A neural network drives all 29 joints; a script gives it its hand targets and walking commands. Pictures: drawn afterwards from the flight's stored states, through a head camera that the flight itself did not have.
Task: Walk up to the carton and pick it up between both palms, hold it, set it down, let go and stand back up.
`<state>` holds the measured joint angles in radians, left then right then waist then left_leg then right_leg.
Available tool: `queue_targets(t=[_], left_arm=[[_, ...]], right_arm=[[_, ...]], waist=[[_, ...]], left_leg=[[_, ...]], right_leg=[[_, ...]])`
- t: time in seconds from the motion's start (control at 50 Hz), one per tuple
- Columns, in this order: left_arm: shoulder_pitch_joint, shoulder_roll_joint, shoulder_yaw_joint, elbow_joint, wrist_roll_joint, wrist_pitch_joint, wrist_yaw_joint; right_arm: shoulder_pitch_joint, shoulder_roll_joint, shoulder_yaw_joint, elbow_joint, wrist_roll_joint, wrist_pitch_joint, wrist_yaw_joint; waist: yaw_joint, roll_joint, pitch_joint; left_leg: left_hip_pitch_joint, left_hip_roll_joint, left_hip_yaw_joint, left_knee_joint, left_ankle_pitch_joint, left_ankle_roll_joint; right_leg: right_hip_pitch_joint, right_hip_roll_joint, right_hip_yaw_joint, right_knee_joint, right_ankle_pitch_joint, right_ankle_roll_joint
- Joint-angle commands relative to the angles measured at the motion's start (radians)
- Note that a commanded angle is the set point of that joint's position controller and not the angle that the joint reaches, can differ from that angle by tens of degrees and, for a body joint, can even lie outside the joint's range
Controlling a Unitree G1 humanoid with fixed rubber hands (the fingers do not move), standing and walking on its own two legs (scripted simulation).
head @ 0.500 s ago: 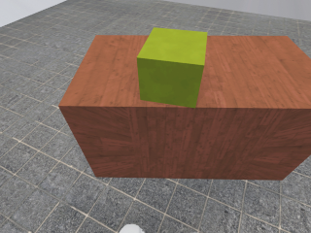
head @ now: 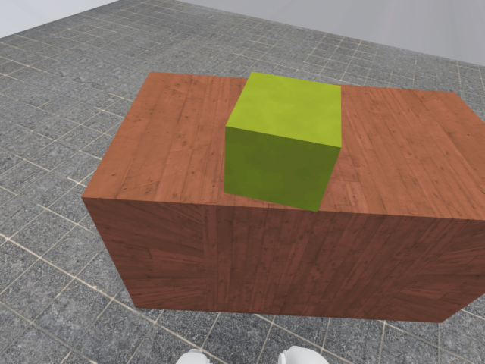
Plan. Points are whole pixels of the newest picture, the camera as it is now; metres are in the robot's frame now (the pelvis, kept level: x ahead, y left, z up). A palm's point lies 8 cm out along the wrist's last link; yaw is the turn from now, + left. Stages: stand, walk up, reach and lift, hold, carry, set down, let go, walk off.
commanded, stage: walk up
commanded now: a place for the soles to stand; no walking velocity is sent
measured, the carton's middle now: (282, 138) +0.63 -0.07 +0.03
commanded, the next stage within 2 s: none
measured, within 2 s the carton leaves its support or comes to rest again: neither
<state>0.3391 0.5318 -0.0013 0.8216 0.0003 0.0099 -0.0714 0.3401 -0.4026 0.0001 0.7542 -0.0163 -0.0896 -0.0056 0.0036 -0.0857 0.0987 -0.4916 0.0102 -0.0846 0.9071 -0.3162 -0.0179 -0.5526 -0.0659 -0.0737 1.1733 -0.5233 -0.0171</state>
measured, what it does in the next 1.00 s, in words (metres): walks ahead: right foot, then left foot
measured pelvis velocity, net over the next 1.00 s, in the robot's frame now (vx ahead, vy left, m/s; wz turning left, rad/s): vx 0.15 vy -0.12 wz -0.05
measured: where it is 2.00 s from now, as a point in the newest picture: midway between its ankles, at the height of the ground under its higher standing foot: outside the picture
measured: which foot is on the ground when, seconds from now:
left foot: down 0.00-0.10, up 0.12-0.40, down 0.42-0.78, up 0.80-1.00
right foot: up 0.00-0.08, down 0.10-0.44, up 0.46-0.76, down 0.78-1.00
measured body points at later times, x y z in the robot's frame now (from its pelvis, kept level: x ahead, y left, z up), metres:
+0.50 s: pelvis +0.09 -0.03 +0.00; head +0.09 +0.00 +0.45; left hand +0.11 +0.29 -0.13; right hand +0.15 -0.36 -0.08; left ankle +0.19 +0.11 -0.68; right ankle +0.08 -0.13 -0.66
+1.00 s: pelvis +0.15 -0.12 -0.02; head +0.14 -0.12 +0.43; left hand +0.22 +0.18 -0.13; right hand +0.19 -0.46 -0.12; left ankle +0.21 +0.03 -0.65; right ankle +0.22 -0.21 -0.68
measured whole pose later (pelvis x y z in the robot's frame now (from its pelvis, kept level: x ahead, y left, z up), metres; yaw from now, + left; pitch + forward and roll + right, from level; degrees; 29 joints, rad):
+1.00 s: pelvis +0.15 -0.12 -0.02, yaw -3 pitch -5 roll +0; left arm 0.30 0.38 0.00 0.84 0.00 0.00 -0.05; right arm 0.37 -0.44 0.00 0.79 -0.01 -0.03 -0.08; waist 0.02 0.01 0.07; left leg -0.58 0.03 -0.09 1.26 -0.51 0.02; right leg -0.52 -0.04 -0.17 1.06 -0.45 -0.08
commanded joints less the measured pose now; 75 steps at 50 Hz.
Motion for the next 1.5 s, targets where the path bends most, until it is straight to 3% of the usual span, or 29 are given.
queue_targets(t=[0.0, 0.04, 0.06, 0.08, 0.12, 0.2, 0.32, 0.38, 0.4, 0.42, 0.44, 0.46, 0.56, 0.68, 0.72, 0.74, 0.76, 0.78, 0.8, 0.88, 1.08, 1.16, 1.2, 1.22, 1.24, 1.26, 1.36, 1.42, 1.48], left_arm=[[0.146, 0.196, 0.173, -0.074, 0.041, 0.037, -0.031], [0.398, 0.184, 0.196, 0.029, 0.018, 0.023, -0.021], [0.539, 0.208, 0.204, 0.075, 0.022, 0.019, -0.009], [0.423, 0.250, 0.184, 0.007, 0.048, 0.000, 0.012], [0.039, 0.351, 0.182, -0.127, 0.040, -0.023, 0.031], [-0.081, 0.300, 0.173, -0.104, 0.032, -0.048, 0.031], [0.101, 0.256, 0.183, -0.080, 0.038, -0.048, 0.024], [-0.047, 0.189, 0.150, -0.134, 0.051, -0.035, 0.011], [-0.085, 0.134, 0.142, -0.143, 0.055, -0.029, 0.009], [-0.071, 0.052, 0.119, -0.169, 0.055, -0.027, 0.009], [-0.052, 0.080, 0.122, -0.157, 0.039, -0.023, 0.016], [-0.048, 0.164, 0.140, -0.144, 0.058, -0.017, 0.024], [-0.033, 0.156, 0.148, -0.104, 0.047, -0.003, 0.011], [-0.031, 0.184, 0.150, -0.075, 0.034, 0.004, 0.013], [0.158, 0.209, 0.176, 0.021, 0.031, -0.007, 0.020], [0.244, 0.238, 0.179, 0.043, 0.045, -0.019, 0.032], [0.130, 0.315, 0.176, 0.012, 0.040, -0.024, 0.045], [0.034, 0.328, 0.176, -0.024, 0.033, -0.029, 0.049], [-0.049, 0.329, 0.171, -0.052, 0.022, -0.030, 0.058], [-0.158, 0.257, 0.159, -0.047, 0.022, -0.042, 0.076], [-0.096, 0.176, 0.161, -0.061, 0.017, -0.055, 0.078], [-0.236, 0.170, 0.148, -0.109, 0.019, -0.023, 0.060], [-0.266, 0.099, 0.123, -0.107, 0.022, -0.001, 0.052], [-0.243, 0.039, 0.112, -0.125, 0.016, 0.008, 0.058], [-0.188, 0.132, 0.133, -0.085, 0.022, 0.017, 0.058], [-0.177, 0.141, 0.139, -0.066, 0.019, 0.016, 0.053], [-0.010, 0.125, 0.145, -0.002, 0.010, -0.013, 0.041], [0.083, 0.226, 0.146, 0.034, 0.040, -0.039, 0.061], [-0.120, 0.214, 0.149, -0.024, 0.030, -0.050, 0.078]], right_arm=[[-0.140, -0.468, -0.170, -0.038, -0.024, -0.002, -0.070], [-0.308, -0.411, -0.149, -0.062, -0.030, 0.011, -0.074], [-0.302, -0.308, -0.128, -0.050, -0.036, 0.027, -0.082], [-0.254, -0.153, -0.067, -0.069, -0.001, 0.025, -0.078], [-0.136, -0.343, -0.129, 0.000, 0.028, 0.031, -0.075], [0.086, -0.369, -0.132, 0.080, 0.038, 0.027, -0.035], [-0.063, -0.325, -0.122, 0.034, 0.016, -0.010, -0.024], [0.151, -0.308, -0.127, 0.089, 0.019, -0.030, -0.035], [0.310, -0.322, -0.146, 0.139, 0.017, -0.035, -0.048], [0.407, -0.415, -0.169, 0.134, -0.001, -0.040, -0.073], [0.304, -0.479, -0.172, 0.073, 0.005, -0.039, -0.081], [0.258, -0.462, -0.172, 0.063, 0.020, -0.035, -0.087], [0.140, -0.402, -0.144, 0.028, -0.007, -0.031, -0.097], [-0.003, -0.446, -0.155, -0.016, -0.014, -0.016, -0.112], [-0.123, -0.389, -0.133, -0.023, -0.012, 0.006, -0.108], [-0.093, -0.245, -0.086, -0.011, -0.011, 0.009, -0.111], [-0.023, -0.171, -0.065, 0.009, 0.013, 0.020, -0.113], [-0.029, -0.285, -0.102, 0.016, 0.021, 0.032, -0.109], [0.023, -0.292, -0.106, 0.048, 0.039, 0.034, -0.109], [0.091, -0.344, -0.116, 0.110, 0.017, 0.041, -0.078], [0.101, -0.284, -0.102, 0.065, 0.014, 0.019, -0.079], [0.146, -0.308, -0.124, 0.106, -0.003, 0.014, -0.069], [0.266, -0.333, -0.144, 0.133, -0.017, 0.002, -0.077], [0.212, -0.409, -0.142, 0.097, -0.025, 0.002, -0.079], [0.114, -0.458, -0.154, 0.066, -0.018, 0.004, -0.087], [0.082, -0.450, -0.150, 0.039, -0.025, 0.001, -0.098], [-0.052, -0.390, -0.128, 0.014, -0.033, 0.022, -0.079], [-0.104, -0.244, -0.083, -0.015, -0.008, 0.048, -0.077], [-0.019, -0.315, -0.113, 0.033, 0.006, 0.032, -0.076]], waist=[[0.090, 0.368, -0.062], [0.261, 0.217, -0.086], [0.323, -0.026, -0.087], [0.273, -0.362, 0.024], [0.077, 0.015, 0.106], [-0.024, -0.116, 0.109], [0.097, -0.037, -0.032], [-0.035, 0.025, -0.161], [-0.132, 0.073, -0.206], [-0.151, 0.306, -0.231], [-0.104, 0.357, -0.152], [-0.082, 0.188, -0.121], [-0.010, 0.257, -0.076], [0.016, 0.351, -0.077], [0.149, 0.209, -0.083], [0.197, -0.076, -0.096], [0.142, -0.245, -0.020], [0.123, -0.022, -0.021], [0.076, -0.008, -0.012], [-0.002, 0.027, 0.061], [0.035, -0.077, -0.080], [-0.034, 0.006, -0.077], [-0.098, 0.167, -0.030], [-0.071, 0.441, 0.023], [-0.041, 0.318, 0.009], [-0.016, 0.196, 0.015], [0.044, 0.361, -0.048], [0.134, -0.118, 0.056], [0.043, 0.043, 0.023]], left_leg=[[-0.311, 0.290, -0.403, -0.567, -0.722, 0.216], [-0.684, 0.221, -0.220, -0.286, -0.641, 0.128], [-0.728, 0.083, 0.008, 0.151, -0.549, 0.081], [-0.748, -0.128, 0.100, 0.546, -0.398, 0.051], [-0.548, -0.065, -0.046, 0.588, -0.187, 0.059], [-0.334, 0.046, 0.075, 0.360, -0.034, 0.021], [-0.202, 0.061, 0.125, 0.049, -0.124, 0.041], [0.232, -0.018, 0.208, -0.142, 0.013, 0.082], [0.472, -0.001, 0.125, -0.212, -0.038, 0.097], [0.550, 0.155, -0.229, -0.386, -0.315, 0.140], [0.490, 0.353, -0.791, -0.590, -0.586, 0.253], [0.468, 0.411, -0.897, -0.624, -0.546, 0.296], [0.218, 0.274, -0.472, -0.407, -0.250, 0.266], [-0.072, 0.278, -0.434, -0.340, -0.250, 0.270], [-0.489, 0.176, -0.250, -0.118, -0.298, 0.151], [-0.580, -0.009, -0.041, 0.278, -0.270, 0.082], [-0.586, -0.097, 0.007, 0.504, -0.325, 0.043], [-0.456, -0.033, -0.032, 0.491, -0.202, 0.072], [-0.396, -0.024, -0.049, 0.545, -0.134, 0.056], [-0.301, 0.076, 0.045, 0.406, -0.105, 0.061], [-0.235, 0.071, 0.114, 0.185, -0.154, 0.053], [0.127, 0.030, 0.153, 0.045, -0.035, 0.096], [0.207, 0.091, -0.138, -0.209, -0.250, 0.167], [0.033, 0.255, -0.631, -0.545, -0.711, 0.250], [-0.027, 0.318, -0.778, -0.649, -0.755, 0.280], [-0.063, 0.312, -0.755, -0.606, -0.680, 0.287], [-0.204, 0.199, -0.449, -0.415, -0.462, 0.225], [-0.555, -0.057, -0.024, 0.196, -0.264, 0.078], [-0.418, 0.015, 0.000, 0.262, -0.175, 0.084]], right_leg=[[0.229, -0.049, 0.060, -0.004, 0.015, -0.029], [0.667, -0.018, 0.090, -0.198, -0.041, -0.077], [0.722, 0.000, 0.125, -0.389, -0.188, -0.031], [0.411, -0.183, 0.602, -0.821, -0.588, -0.041], [0.129, -0.355, 1.014, -1.164, -0.893, -0.091], [0.085, -0.215, 0.544, -0.918, -0.548, -0.126], [0.290, -0.278, 0.529, -0.799, -0.257, -0.247], [0.063, -0.153, 0.240, -0.590, -0.169, -0.182], [-0.090, -0.098, 0.159, -0.360, -0.123, -0.137], [-0.225, 0.025, 0.004, -0.033, -0.004, -0.064], [-0.385, 0.092, 0.091, 0.093, -0.047, -0.022], [-0.395, 0.046, 0.146, 0.144, -0.061, -0.013], [-0.262, -0.058, 0.164, 0.063, 0.040, -0.017], [-0.043, -0.069, 0.123, -0.040, 0.067, -0.015], [0.423, -0.029, 0.148, -0.225, 0.055, 0.008], [0.461, -0.119, 0.316, -0.491, -0.173, 0.034], [0.261, -0.289, 0.617, -0.812, -0.421, 0.028], [0.178, -0.379, 0.733, -0.959, -0.521, -0.036], [0.118, -0.355, 0.716, -1.011, -0.519, 0.045], [0.084, -0.306, 0.550, -0.857, -0.472, -0.046], [0.302, -0.299, 0.336, -0.646, 0.184, -0.143], [-0.092, -0.261, 0.238, -0.601, -0.239, -0.162], [-0.293, -0.118, 0.101, -0.307, -0.284, -0.073], [-0.296, 0.022, 0.019, -0.007, -0.157, -0.024], [-0.191, 0.022, 0.099, 0.086, -0.078, -0.001], [-0.127, -0.007, 0.125, 0.088, -0.038, 0.003], [0.151, 0.015, 0.067, -0.166, -0.025, -0.029], [0.348, -0.267, 0.571, -0.810, -0.492, -0.048], [0.295, -0.352, 0.581, -0.850, -0.312, -0.061]])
